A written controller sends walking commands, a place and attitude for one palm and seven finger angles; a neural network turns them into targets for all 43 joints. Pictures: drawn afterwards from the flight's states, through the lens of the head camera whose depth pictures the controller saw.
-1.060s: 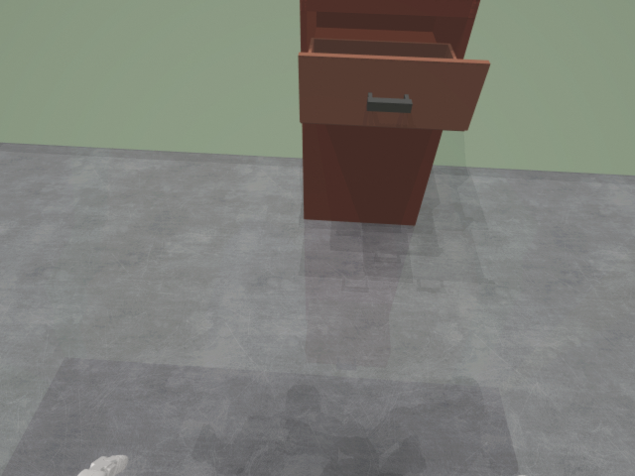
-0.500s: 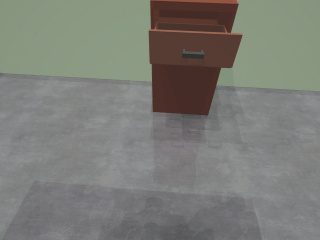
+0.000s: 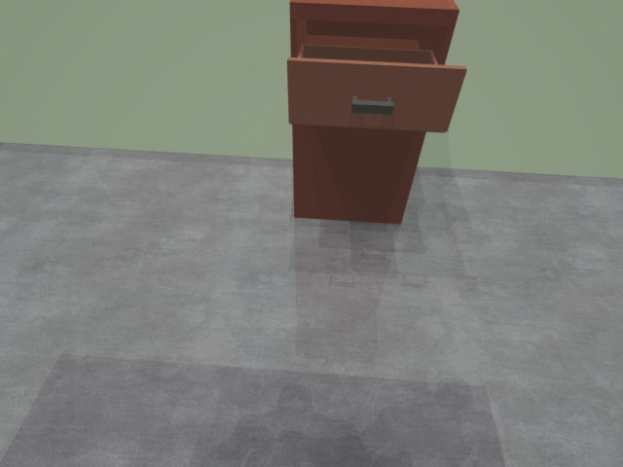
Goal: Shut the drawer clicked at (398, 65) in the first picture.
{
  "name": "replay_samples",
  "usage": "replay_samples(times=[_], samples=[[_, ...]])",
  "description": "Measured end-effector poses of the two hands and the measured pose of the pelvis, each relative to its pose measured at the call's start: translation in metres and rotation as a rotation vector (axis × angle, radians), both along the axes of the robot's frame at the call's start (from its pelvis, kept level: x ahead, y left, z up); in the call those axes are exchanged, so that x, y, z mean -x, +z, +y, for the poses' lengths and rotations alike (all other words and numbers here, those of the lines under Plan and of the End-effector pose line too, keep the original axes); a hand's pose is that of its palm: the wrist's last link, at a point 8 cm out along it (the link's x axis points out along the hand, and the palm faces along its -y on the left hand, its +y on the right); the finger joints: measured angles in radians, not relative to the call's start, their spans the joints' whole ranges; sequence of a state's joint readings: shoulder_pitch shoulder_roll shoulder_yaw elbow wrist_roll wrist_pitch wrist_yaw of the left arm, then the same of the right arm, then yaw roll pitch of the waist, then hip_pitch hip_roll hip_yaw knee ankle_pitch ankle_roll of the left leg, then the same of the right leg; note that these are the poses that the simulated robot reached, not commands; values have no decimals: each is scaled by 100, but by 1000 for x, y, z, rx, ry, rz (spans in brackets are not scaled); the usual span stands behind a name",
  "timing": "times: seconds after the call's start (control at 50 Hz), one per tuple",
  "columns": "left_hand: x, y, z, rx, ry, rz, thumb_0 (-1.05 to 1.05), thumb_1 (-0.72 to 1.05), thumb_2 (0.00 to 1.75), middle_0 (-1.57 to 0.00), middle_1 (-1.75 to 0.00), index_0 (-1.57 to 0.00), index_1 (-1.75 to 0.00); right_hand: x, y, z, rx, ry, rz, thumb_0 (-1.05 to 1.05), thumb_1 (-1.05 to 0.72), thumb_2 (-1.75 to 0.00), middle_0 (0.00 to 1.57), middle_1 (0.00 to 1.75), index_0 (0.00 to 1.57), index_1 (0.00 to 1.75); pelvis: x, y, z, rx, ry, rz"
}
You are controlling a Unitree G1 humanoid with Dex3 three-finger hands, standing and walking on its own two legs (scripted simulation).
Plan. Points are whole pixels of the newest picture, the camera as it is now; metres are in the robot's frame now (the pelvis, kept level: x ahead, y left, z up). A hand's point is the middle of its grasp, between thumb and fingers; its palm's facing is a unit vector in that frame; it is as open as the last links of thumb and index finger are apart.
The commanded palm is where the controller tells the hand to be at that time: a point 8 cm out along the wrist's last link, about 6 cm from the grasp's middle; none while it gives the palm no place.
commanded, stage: look at it before walking up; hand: left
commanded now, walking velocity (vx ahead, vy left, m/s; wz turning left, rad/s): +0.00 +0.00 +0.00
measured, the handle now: (372, 103) +0.98 -0.11 -0.01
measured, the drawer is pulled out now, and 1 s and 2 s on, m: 0.30 0.30 0.30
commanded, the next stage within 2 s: walk to a spot facing it in 0.38 s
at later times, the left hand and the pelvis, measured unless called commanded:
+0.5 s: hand out of the picture +0.07 +0.25 -0.16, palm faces -0.02 -0.94 -0.33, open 7.3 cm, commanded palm none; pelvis +0.01 +0.01 +0.00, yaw +0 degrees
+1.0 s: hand out of the picture +0.05 +0.16 -0.17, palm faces -0.14 -0.95 -0.27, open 7.3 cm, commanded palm none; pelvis -0.01 -0.03 -0.02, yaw -12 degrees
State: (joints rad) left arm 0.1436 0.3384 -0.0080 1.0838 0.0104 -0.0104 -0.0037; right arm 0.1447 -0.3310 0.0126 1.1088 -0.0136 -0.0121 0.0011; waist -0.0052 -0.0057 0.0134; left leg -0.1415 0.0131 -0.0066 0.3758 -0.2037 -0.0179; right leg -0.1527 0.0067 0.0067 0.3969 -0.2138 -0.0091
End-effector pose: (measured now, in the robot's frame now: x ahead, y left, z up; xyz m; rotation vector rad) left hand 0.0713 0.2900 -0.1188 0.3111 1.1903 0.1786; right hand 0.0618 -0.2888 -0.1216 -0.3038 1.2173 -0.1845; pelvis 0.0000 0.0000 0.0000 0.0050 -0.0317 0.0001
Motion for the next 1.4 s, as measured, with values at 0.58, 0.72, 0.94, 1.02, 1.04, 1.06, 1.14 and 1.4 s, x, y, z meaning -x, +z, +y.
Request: replay_samples(times=[0.58,0.72,0.94,1.02,1.04,1.06,1.14,1.4], samples=[[1,0,9,-8,13,30,0,91,90,-21,-30,-20,-30,-24,3,5,8,8,-31,1,-90,-90,20,30,20,30,-9,1,6,0,-14,4],[3,-12,-6,11,-21,73,0,91,90,-20,-30,-20,-30,-9,-7,16,-20,-66,-61,0,-90,-90,20,30,20,30,-2,-7,4,-9,-81,8],[9,-28,-66,43,-106,85,0,91,90,-20,-30,-20,-30,56,-52,8,-128,-218,-1,1,-90,-90,20,30,20,30,12,-29,-26,-26,-199,-13],[22,-16,-84,60,-90,103,0,91,90,-21,-30,-20,-30,65,-40,0,-144,-239,26,1,-90,-90,20,30,20,30,9,-15,-35,-31,-227,2],[25,-13,-87,65,-95,117,0,91,90,-21,-30,-20,-30,64,-35,-3,-144,-248,17,1,-90,-90,20,30,20,30,7,-11,-37,-34,-239,8],[27,-10,-90,69,-102,131,0,91,90,-21,-30,-20,-30,63,-31,-6,-142,-258,5,1,-90,-90,20,30,20,30,5,-7,-38,-35,-250,13],[28,-3,-97,77,-129,176,0,91,90,-21,-30,-21,-30,58,-18,-18,-122,-305,-40,1,-90,-90,20,30,20,30,-7,1,-42,-39,-293,35],[-34,-10,-87,91,-187,215,0,91,90,-21,-30,-20,-30,-28,-3,-9,-92,-368,-153,1,-91,-90,19,30,20,30,-83,1,-30,1,-409,52]])
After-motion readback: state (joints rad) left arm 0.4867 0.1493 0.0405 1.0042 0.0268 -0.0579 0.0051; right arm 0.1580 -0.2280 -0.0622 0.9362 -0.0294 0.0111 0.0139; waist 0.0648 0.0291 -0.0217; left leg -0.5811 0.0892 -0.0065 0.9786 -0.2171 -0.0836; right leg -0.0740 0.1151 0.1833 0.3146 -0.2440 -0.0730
